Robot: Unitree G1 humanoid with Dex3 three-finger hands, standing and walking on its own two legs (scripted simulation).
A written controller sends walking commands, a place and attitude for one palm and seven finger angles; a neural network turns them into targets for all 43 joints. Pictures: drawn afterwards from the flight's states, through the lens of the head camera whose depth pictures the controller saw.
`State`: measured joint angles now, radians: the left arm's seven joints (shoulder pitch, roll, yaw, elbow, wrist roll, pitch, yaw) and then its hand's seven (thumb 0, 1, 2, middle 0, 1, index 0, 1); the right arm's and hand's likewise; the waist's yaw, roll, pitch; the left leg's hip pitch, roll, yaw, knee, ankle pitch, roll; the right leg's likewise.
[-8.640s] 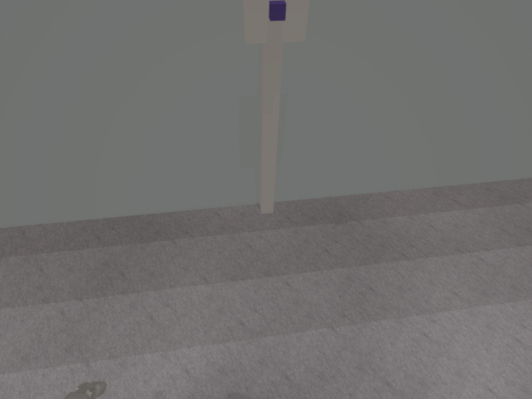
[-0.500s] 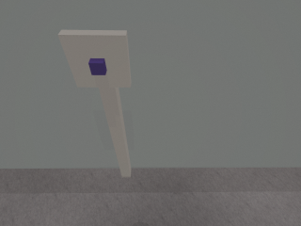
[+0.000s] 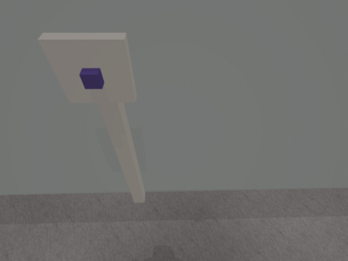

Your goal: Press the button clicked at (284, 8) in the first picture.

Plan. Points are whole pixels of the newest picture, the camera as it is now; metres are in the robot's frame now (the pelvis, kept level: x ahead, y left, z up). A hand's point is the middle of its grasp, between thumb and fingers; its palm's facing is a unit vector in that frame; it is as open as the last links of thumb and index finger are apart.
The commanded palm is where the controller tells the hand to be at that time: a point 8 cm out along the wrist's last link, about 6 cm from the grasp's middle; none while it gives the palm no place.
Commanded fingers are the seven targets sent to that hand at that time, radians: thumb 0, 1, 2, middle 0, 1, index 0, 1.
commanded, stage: come to a stop and stand still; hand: left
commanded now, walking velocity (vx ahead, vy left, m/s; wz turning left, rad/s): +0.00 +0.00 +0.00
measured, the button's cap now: (92, 77) +0.48 +0.23 +0.16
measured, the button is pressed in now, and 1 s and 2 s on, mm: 0 0 0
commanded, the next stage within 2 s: look again from close up in 0.46 s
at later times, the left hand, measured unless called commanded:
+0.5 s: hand out of the picture +0.00 +0.15 -0.18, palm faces +0.03 -0.98 -0.19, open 7.4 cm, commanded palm none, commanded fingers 0.00 0.90 0.90 -0.20 -0.30 -0.20 -0.30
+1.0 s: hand out of the picture -0.02 +0.14 -0.18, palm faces +0.05 -0.98 -0.17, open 7.4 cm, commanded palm none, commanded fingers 0.00 0.90 0.90 -0.20 -0.30 -0.20 -0.30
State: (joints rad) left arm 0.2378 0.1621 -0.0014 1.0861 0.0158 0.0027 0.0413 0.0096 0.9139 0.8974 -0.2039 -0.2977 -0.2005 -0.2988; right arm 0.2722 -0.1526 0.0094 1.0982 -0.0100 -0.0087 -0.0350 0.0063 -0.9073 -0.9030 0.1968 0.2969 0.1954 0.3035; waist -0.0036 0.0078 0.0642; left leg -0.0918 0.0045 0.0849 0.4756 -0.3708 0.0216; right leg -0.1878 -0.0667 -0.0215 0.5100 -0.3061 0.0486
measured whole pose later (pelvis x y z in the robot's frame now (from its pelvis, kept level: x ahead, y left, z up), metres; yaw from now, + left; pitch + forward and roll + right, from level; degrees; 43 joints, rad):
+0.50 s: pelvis +0.00 -0.03 +0.00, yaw +1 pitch -1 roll +0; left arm 0.26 0.16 0.00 1.10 0.02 0.00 0.04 0.01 0.91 0.90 -0.20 -0.30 -0.20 -0.30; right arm 0.26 -0.15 0.01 1.12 -0.01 -0.01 -0.04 0.01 -0.91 -0.90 0.20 0.30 0.19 0.30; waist 0.01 -0.01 0.05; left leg -0.09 0.04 0.06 0.45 -0.35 -0.02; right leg -0.18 -0.03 -0.05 0.48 -0.29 0.01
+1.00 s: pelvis -0.01 -0.02 +0.00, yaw +1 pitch -1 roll +0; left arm 0.28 0.15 0.00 1.11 0.02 -0.01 0.04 0.01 0.91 0.90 -0.20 -0.30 -0.20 -0.30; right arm 0.29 -0.12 0.01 1.14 -0.01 -0.01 -0.04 0.01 -0.91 -0.90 0.20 0.30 0.19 0.30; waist 0.01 -0.01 0.05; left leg -0.10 0.04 0.05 0.45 -0.33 -0.01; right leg -0.18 -0.03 -0.06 0.47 -0.27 0.01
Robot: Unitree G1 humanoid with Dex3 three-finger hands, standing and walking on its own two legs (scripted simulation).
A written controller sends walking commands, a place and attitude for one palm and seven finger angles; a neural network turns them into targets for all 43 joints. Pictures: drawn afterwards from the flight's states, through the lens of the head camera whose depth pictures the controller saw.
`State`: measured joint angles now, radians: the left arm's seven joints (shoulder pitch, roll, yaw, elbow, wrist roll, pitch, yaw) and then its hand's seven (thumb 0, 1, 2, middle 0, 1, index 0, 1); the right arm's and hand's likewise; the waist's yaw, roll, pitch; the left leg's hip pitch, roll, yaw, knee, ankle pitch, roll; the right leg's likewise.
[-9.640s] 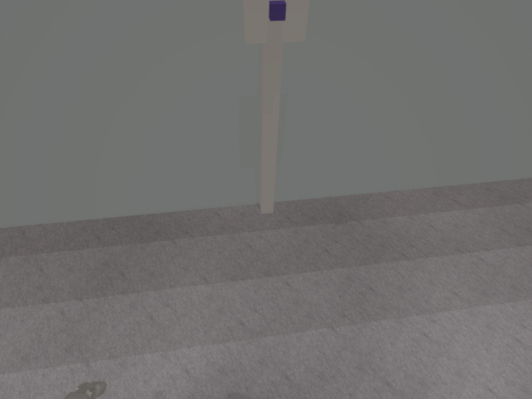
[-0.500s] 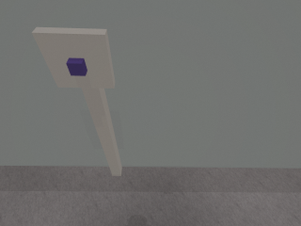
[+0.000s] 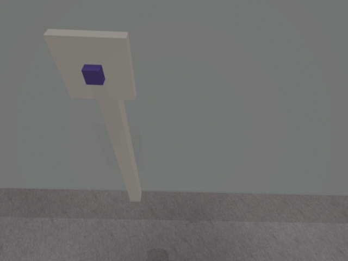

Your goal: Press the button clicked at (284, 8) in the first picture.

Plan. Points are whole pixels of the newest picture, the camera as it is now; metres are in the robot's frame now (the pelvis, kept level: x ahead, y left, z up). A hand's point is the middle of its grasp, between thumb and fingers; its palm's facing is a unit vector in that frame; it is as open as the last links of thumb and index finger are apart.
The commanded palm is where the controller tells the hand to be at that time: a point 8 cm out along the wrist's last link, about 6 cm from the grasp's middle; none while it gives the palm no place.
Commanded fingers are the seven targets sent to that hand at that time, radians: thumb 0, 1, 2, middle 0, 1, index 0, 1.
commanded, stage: look again from close up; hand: left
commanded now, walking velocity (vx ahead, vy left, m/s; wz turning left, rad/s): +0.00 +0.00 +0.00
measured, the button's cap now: (94, 74) +0.50 +0.24 +0.16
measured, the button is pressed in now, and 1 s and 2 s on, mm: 0 0 0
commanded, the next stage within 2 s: raise the hand and make a fist in 0.10 s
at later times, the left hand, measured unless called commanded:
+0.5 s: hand (108, 228) +0.18 +0.15 +0.02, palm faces +0.06 -1.00 +0.00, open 6.3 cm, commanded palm +0.10 +0.22 -0.03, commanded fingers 0.00 0.90 0.90 -0.64 -0.78 -0.64 -0.78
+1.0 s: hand (90, 233) +0.16 +0.18 +0.03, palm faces +0.05 -1.00 -0.06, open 3.2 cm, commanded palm +0.12 +0.23 +0.04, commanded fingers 0.00 0.90 0.90 -1.30 -1.50 -1.30 -1.50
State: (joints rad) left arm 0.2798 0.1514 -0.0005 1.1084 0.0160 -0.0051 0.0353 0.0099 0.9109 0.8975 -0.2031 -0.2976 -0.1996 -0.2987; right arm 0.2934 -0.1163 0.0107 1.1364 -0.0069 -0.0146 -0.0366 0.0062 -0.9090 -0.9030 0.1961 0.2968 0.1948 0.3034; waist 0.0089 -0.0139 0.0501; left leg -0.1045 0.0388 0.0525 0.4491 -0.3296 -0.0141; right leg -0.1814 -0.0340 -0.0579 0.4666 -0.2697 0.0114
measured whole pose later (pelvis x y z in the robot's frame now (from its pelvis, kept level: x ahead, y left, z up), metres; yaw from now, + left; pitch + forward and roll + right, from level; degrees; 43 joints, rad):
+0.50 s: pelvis -0.04 -0.01 -0.04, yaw +1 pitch +7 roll +1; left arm 0.38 0.12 0.07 0.04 -0.18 -0.45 -0.13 0.02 0.93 0.90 -0.39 -0.51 -0.39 -0.51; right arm 0.18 -0.25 -0.07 0.65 0.01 -0.28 -0.01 0.02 -0.91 -0.90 0.20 0.30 0.20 0.30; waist -0.02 -0.01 -0.11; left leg -0.51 0.03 0.04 0.83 -0.44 -0.02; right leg -0.59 -0.06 -0.05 0.84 -0.38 0.00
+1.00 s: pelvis -0.04 -0.01 -0.04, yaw +2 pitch +7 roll -1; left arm 0.43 0.23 0.18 -0.14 -0.26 -0.22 -0.22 0.02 0.90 0.90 -1.07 -1.24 -1.07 -1.24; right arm 0.28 -0.18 0.03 0.58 0.04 -0.23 -0.06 0.02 -0.90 -0.90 0.20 0.30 0.20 0.30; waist -0.01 0.04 -0.08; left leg -0.55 0.06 -0.01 0.89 -0.46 -0.03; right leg -0.59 -0.04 -0.10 0.85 -0.39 -0.01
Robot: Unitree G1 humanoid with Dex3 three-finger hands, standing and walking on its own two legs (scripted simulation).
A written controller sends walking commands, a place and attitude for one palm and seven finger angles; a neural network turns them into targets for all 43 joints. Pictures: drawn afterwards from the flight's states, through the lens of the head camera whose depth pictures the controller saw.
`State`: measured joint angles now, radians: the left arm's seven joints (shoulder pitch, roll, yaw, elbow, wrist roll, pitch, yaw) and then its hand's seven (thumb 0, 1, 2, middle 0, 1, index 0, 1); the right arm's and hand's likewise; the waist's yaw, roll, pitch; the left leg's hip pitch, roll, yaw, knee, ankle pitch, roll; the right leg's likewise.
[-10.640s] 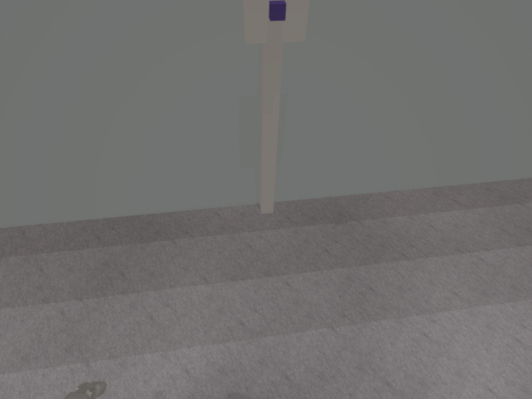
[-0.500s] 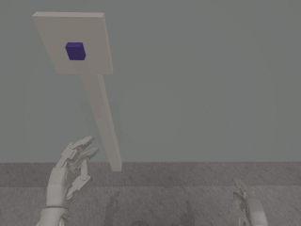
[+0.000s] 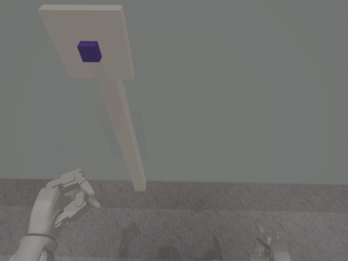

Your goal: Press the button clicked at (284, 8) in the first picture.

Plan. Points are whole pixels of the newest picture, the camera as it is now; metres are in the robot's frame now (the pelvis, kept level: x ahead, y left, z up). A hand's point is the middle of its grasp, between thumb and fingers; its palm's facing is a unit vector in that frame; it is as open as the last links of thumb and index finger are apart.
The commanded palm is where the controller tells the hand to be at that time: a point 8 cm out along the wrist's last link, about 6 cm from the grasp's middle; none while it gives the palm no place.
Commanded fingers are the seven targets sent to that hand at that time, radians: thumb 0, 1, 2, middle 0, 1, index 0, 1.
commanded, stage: raise the hand and make a fist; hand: left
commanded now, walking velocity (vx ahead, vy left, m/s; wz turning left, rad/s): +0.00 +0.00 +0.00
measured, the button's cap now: (90, 51) +0.55 +0.24 +0.20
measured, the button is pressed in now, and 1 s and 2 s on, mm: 0 0 0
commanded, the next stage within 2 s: aim a knuckle at the button in 1.20 s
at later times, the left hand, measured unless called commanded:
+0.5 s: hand (55, 173) +0.24 +0.22 +0.15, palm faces +0.07 -0.99 -0.08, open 3.1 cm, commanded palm +0.21 +0.27 +0.16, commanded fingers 0.00 0.90 0.90 -1.30 -1.50 -1.30 -1.50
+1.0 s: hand (47, 148) +0.26 +0.22 +0.19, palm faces +0.06 -1.00 -0.07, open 3.1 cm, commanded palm +0.22 +0.27 +0.20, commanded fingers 0.00 0.90 0.90 -1.30 -1.50 -1.30 -1.50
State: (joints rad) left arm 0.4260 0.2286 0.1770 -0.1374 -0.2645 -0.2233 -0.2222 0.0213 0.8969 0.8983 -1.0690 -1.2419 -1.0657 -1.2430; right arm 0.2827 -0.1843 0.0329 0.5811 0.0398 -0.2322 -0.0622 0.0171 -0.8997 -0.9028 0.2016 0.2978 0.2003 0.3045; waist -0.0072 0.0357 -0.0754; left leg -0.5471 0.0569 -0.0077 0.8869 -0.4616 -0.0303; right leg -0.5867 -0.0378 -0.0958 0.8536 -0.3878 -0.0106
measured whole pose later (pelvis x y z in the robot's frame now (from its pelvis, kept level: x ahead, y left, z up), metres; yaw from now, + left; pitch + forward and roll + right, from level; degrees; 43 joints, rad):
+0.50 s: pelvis +0.02 +0.02 +0.02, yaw +1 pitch +2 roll -1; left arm 0.33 0.26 0.23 -0.25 -0.28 -0.06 -0.24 0.02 0.90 0.90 -1.30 -1.50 -1.30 -1.50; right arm 0.22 -0.23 0.06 0.57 0.05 -0.30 -0.07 0.02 -0.90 -0.90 0.20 0.30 0.20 0.30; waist 0.05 0.04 -0.06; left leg -0.32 0.03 0.00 0.70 -0.42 0.00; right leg -0.35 -0.05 -0.09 0.66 -0.34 0.02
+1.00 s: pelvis +0.02 +0.01 +0.04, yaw +0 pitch -2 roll -1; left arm 0.16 0.30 0.32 -0.24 -0.31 0.19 -0.27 0.02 0.90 0.90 -1.30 -1.50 -1.30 -1.50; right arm 0.22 -0.25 0.08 0.62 0.06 -0.25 -0.08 0.02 -0.90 -0.90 0.20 0.30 0.20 0.30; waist 0.05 0.06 -0.04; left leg -0.16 0.04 0.01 0.54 -0.34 -0.02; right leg -0.21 -0.04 -0.09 0.52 -0.27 0.01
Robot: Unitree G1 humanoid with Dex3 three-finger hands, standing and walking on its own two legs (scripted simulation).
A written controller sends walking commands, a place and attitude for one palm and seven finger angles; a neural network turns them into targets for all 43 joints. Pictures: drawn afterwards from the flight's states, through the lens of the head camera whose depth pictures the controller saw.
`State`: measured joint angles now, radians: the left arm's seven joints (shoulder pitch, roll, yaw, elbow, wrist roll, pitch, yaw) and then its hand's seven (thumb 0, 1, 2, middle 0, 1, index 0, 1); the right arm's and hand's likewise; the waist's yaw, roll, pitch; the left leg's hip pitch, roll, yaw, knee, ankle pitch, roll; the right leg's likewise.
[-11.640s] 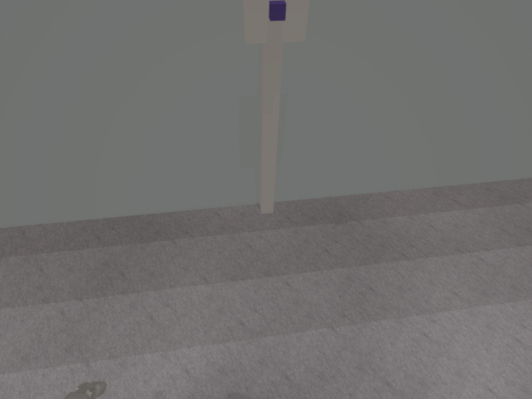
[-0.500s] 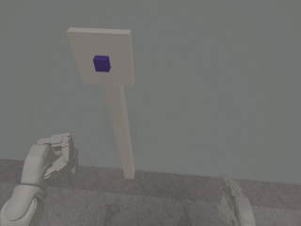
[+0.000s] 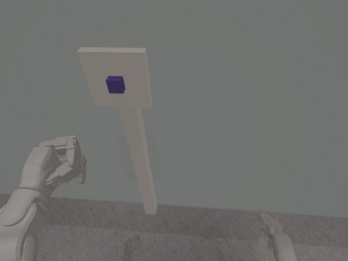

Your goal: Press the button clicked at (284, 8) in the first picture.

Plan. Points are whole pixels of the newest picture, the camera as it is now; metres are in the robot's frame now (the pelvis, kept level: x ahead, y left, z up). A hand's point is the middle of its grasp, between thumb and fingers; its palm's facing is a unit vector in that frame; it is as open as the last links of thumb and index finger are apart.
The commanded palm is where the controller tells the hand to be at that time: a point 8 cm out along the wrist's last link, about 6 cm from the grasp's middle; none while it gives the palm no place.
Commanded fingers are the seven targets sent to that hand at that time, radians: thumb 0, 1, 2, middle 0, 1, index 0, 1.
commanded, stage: raise the hand and make a fist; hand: left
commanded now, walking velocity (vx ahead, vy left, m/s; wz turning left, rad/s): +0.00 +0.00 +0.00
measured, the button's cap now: (116, 84) +0.53 +0.23 +0.16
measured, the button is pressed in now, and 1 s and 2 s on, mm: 0 0 0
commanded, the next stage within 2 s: aim a knuckle at the button in 0.20 s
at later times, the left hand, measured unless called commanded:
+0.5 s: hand (79, 165) +0.25 +0.22 +0.15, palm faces +0.10 -0.99 -0.05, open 3.1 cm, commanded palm +0.23 +0.25 +0.16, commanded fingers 0.00 0.90 0.90 -1.30 -1.50 -1.30 -1.50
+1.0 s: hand (101, 135) +0.33 +0.21 +0.15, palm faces +0.08 -1.00 -0.03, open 3.1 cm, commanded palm +0.32 +0.25 +0.14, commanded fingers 0.00 0.90 0.90 -1.30 -1.50 -1.30 -1.50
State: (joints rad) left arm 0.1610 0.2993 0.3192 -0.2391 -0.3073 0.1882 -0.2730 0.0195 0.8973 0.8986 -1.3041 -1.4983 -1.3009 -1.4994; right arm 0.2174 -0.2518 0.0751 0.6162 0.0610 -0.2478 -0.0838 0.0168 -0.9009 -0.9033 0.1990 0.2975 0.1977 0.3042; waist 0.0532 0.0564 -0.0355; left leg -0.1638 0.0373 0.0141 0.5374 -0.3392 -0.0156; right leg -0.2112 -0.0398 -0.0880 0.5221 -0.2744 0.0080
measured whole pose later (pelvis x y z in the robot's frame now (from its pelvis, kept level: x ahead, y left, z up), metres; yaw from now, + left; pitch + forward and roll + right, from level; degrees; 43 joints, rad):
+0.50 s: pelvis -0.02 -0.01 +0.00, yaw +0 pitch -3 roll +0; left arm 0.03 0.30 0.31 -0.07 -0.29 0.13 -0.26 0.02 0.89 0.90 -1.31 -1.50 -1.30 -1.50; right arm 0.21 -0.25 0.08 0.65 0.06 -0.27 -0.11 0.02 -0.90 -0.90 0.20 0.30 0.20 0.30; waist 0.06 0.06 0.00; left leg -0.16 0.05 0.00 0.54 -0.32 -0.03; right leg -0.21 -0.03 -0.10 0.52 -0.26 -0.01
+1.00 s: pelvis -0.01 +0.00 +0.00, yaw -1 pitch -1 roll +0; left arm -0.27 0.30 0.30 0.27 -0.21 0.07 -0.20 0.02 0.90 0.90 -1.30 -1.50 -1.30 -1.50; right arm 0.23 -0.25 0.06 0.65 0.06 -0.20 -0.10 0.02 -0.90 -0.90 0.20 0.30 0.20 0.30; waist 0.02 0.04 -0.01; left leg -0.19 0.04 0.04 0.52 -0.31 -0.02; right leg -0.26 -0.04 -0.06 0.52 -0.25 0.00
